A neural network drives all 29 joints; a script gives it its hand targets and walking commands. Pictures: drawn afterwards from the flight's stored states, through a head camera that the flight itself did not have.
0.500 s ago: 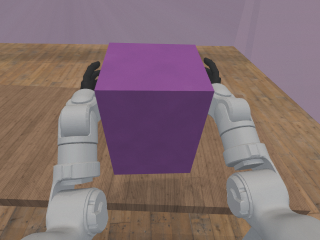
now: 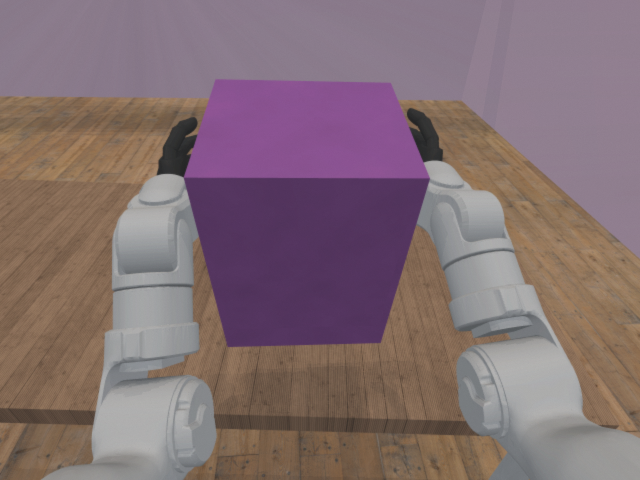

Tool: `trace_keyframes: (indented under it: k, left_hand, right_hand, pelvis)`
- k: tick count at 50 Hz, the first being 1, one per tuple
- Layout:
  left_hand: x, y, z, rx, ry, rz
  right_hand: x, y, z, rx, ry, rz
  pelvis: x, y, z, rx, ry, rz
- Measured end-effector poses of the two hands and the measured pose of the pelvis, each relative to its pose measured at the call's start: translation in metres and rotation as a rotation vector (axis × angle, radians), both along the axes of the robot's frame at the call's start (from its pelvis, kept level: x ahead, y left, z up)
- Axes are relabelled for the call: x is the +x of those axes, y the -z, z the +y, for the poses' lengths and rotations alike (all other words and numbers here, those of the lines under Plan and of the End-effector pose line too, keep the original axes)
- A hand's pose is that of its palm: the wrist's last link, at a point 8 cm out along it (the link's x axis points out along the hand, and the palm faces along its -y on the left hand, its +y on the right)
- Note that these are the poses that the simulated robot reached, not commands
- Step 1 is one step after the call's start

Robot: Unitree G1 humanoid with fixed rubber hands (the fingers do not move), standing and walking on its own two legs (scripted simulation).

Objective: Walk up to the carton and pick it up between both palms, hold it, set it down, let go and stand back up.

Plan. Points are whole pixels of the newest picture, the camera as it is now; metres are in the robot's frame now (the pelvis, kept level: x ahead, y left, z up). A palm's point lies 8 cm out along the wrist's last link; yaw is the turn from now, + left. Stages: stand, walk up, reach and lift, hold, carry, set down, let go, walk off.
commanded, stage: hold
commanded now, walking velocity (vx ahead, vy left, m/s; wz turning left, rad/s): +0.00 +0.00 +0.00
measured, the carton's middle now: (304, 221) +0.35 +0.01 +0.22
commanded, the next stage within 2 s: none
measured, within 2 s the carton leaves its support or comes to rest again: neither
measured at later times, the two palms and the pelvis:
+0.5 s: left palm (180, 191) +0.36 +0.15 +0.25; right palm (420, 180) +0.38 -0.13 +0.25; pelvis +0.00 +0.00 +0.00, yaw +0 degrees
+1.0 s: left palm (179, 190) +0.36 +0.15 +0.25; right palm (421, 178) +0.38 -0.13 +0.26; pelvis +0.00 +0.00 +0.00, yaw +0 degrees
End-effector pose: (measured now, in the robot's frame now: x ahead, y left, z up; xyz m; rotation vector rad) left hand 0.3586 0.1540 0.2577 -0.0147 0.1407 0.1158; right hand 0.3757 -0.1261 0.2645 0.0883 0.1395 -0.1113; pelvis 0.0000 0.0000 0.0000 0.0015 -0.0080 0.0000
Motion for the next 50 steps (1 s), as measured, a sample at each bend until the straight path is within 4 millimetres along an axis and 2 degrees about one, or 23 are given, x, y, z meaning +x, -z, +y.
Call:
trace_keyframes:
  k: [19, 50]
  left_hand:
    - [0.006, 0.012, -0.001, 0.006, 0.006, 0.032]
    - [0.003, 0.007, 0.0, 0.006, 0.005, 0.017]
  right_hand:
    - [0.006, 0.013, -0.001, 0.017, -0.004, 0.035]
    - [0.004, 0.008, 0.0, 0.014, -0.003, 0.021]
  pelvis:
    - [-0.001, 0.0, 0.0, 0.0, 0.0, -0.001]
    - [-0.001, 0.0, -0.001, 0.0, -0.001, -0.002]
